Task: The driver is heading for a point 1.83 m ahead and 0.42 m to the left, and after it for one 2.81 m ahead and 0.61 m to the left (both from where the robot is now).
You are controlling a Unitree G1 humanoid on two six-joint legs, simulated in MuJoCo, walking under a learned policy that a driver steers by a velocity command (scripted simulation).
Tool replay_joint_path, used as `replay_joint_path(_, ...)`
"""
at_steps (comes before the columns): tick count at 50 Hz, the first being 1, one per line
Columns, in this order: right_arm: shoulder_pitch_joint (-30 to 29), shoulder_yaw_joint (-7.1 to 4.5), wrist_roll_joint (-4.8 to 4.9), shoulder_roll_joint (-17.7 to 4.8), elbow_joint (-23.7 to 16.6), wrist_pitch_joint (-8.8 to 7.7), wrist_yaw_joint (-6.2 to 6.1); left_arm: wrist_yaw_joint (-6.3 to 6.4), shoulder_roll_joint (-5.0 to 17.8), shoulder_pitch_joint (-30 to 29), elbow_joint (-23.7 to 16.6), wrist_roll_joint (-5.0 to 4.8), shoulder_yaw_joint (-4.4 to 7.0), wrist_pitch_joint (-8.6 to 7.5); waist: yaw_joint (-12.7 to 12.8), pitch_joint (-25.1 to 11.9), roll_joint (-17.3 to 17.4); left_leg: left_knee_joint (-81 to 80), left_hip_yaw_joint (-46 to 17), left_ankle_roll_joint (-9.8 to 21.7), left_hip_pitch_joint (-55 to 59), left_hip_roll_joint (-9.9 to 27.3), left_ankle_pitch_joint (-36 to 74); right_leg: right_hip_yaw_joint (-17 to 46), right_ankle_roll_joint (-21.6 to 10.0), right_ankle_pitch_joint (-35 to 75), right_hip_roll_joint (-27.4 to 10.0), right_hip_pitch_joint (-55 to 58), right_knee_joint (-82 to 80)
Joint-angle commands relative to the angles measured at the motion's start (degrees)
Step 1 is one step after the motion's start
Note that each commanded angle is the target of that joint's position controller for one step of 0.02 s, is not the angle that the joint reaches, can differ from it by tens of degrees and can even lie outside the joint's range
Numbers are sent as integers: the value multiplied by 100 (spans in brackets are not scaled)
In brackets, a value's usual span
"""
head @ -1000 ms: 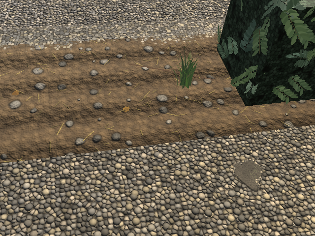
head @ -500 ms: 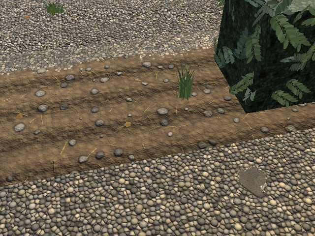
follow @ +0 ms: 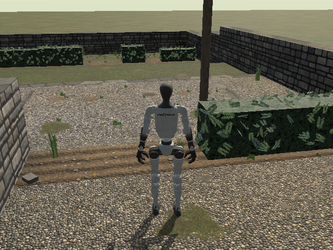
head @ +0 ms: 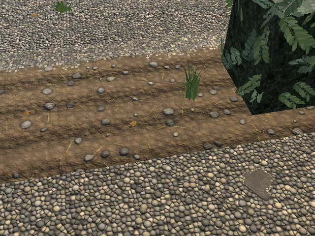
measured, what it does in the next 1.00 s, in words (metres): goes down: left foot 0.15 m lower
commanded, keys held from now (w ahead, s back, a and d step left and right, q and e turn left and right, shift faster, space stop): no key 0.14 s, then w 0.58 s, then no key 0.28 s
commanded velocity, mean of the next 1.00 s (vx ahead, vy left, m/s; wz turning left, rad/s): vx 0.25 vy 0.00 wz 0.00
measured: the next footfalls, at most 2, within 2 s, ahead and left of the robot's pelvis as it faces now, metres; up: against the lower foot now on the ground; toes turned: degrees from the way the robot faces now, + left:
left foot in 0.92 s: +0.48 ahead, +0.13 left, -0.15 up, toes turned +6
right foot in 1.32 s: +0.54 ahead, -0.07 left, -0.15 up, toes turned -1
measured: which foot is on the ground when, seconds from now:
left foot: down 0.00-0.42, up 0.44-0.90, down 0.92-1.00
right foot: down 0.00-0.92, up 0.94-1.00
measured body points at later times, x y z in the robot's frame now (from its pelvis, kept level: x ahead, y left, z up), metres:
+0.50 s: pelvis +0.07 -0.02 -0.01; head +0.06 -0.03 +0.44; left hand +0.04 +0.23 -0.15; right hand +0.06 -0.27 -0.16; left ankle +0.02 +0.09 -0.71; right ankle +0.00 -0.10 -0.75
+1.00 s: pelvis +0.35 +0.05 -0.16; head +0.41 +0.07 +0.29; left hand +0.24 +0.28 -0.30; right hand +0.51 -0.17 -0.29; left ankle +0.44 +0.13 -0.89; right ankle +0.11 -0.10 -0.64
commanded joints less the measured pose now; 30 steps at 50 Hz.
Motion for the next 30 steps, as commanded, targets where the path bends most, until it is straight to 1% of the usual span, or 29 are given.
replay_joint_path(1,166,-86,1,-579,-69,-46,-24,20,561,102,-67,3,75,-38,-4,12,22,-310,-593,164,174,570,583,507,-145,694,-602,-338,-328)
replay_joint_path(7,252,-69,1,-495,49,-58,-37,30,461,195,34,5,59,-42,2,37,27,-316,-610,181,145,561,564,478,-129,661,-601,-361,-301)
replay_joint_path(8,329,-61,-7,-463,93,-57,-29,30,412,288,78,10,46,-37,-2,-101,30,-372,-602,180,205,519,89,450,-137,254,-555,-308,-335)
replay_joint_path(9,375,-100,-13,-538,116,-39,-22,31,444,343,90,21,70,-25,-10,-68,59,-340,-589,215,181,428,-588,369,-181,-328,-435,-391,-227)
replay_joint_path(10,451,-154,-19,-662,127,-9,-7,21,524,388,61,36,117,-1,-14,-16,135,-294,-628,320,95,363,-1531,256,-265,-1143,-281,-561,-2)
replay_joint_path(11,506,-197,-38,-724,119,27,11,-2,535,383,9,71,143,20,-33,199,224,-369,-806,440,-80,402,-2387,220,-335,-1824,-189,-898,162)
replay_joint_path(12,589,-228,-52,-726,121,55,27,-30,489,317,-62,110,152,25,-75,496,305,-503,-1059,565,-213,528,-2948,195,-382,-2138,-132,-1273,336)
replay_joint_path(13,741,-254,-57,-718,148,65,32,-54,379,243,-138,145,139,4,-132,666,423,-659,-1402,705,-196,738,-3250,107,-392,-2072,-84,-1555,602)
replay_joint_path(14,912,-294,-62,-753,193,63,22,-76,243,198,-207,175,115,-40,-171,697,602,-869,-1826,863,-90,1027,-3401,-90,-373,-1690,-36,-1707,952)
replay_joint_path(15,1022,-345,-72,-828,224,53,10,-97,170,185,-265,204,101,-95,-174,651,736,-1084,-2212,1025,-44,1333,-3471,-316,-350,-1285,-57,-1709,1271)
replay_joint_path(16,1022,-379,-81,-850,213,29,16,-115,198,150,-326,213,110,-155,-151,639,707,-1197,-2389,1120,-228,1498,-3377,-383,-346,-1074,-166,-1553,1429)
replay_joint_path(17,894,-403,-87,-857,150,1,35,-137,230,210,-354,190,128,-211,-51,585,666,-1191,-2365,1125,-453,1504,-3276,-386,-368,-1041,-218,-1286,1375)
replay_joint_path(18,730,-432,-69,-899,78,-22,50,-149,199,401,-319,155,139,-245,75,558,684,-1111,-2197,1075,-698,1411,-3275,-428,-417,-1137,-194,-927,1109)
replay_joint_path(19,490,-444,-31,-875,-11,-31,68,-151,170,716,-228,121,146,-274,254,610,629,-910,-1912,943,-1184,1190,-3225,-418,-472,-1108,-130,-327,733)
replay_joint_path(20,147,-439,-4,-767,-147,-48,81,-131,185,1249,-64,126,165,-304,509,702,359,-336,-1478,769,-1892,840,-3028,-125,-554,-1255,-198,419,251)
replay_joint_path(21,-302,-346,44,-451,-420,-105,110,-101,574,1826,71,114,278,-348,766,751,-653,822,-631,460,-2755,144,-2358,1278,-830,-2238,-903,985,-555)
replay_joint_path(22,-461,-317,-60,-348,-620,-185,141,-95,979,2425,244,71,432,-360,917,821,-1454,2213,172,304,-3489,-222,-1768,2770,-1188,-2770,-1915,1519,-1358)
replay_joint_path(23,-655,-415,-170,-729,-705,-225,148,-104,841,2309,201,87,437,-372,765,1048,-755,2735,-103,324,-3794,43,-1614,2810,-1322,-2190,-2133,1398,-1294)
replay_joint_path(24,-448,-421,-129,-656,-630,-270,183,-98,702,2050,79,97,428,-407,536,948,-448,2925,-210,299,-3645,171,-1295,2418,-1266,-1438,-1979,1363,-1240)
replay_joint_path(25,-273,-428,-103,-567,-578,-330,241,-61,602,1883,3,92,424,-451,352,810,-340,2994,-262,268,-3459,302,-1017,2089,-1181,-922,-1852,1325,-1271)
replay_joint_path(26,-146,-444,-96,-580,-557,-348,298,-38,525,1704,-85,47,412,-482,212,686,-403,2908,-276,221,-3253,390,-764,1765,-1120,-518,-1711,1272,-1345)
replay_joint_path(27,-147,-443,-125,-545,-570,-320,335,-21,446,1608,-128,34,406,-523,163,623,-499,2838,-139,139,-3020,365,-604,1384,-1057,-76,-1524,1121,-1385)
replay_joint_path(28,-182,-435,-159,-501,-608,-281,354,-27,375,1669,-115,51,397,-541,139,542,-556,2878,-23,84,-2851,311,-410,1121,-1044,428,-1432,1017,-1330)
replay_joint_path(29,-202,-431,-171,-450,-643,-252,378,-31,383,1747,-128,60,408,-554,126,510,-544,2833,18,40,-2818,309,-252,958,-1072,725,-1385,964,-1280)
replay_joint_path(30,-369,-412,-164,-411,-730,-229,389,-35,359,1789,-126,58,406,-561,134,554,-504,2680,95,7,-2746,292,-79,767,-1065,1063,-1326,836,-1232)
Keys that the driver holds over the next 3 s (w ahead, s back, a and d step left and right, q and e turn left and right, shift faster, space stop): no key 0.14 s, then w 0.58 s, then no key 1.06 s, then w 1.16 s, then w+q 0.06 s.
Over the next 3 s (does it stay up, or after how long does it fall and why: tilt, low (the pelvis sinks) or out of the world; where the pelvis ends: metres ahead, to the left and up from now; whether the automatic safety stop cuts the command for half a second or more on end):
stays up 0.99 0.06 -0.15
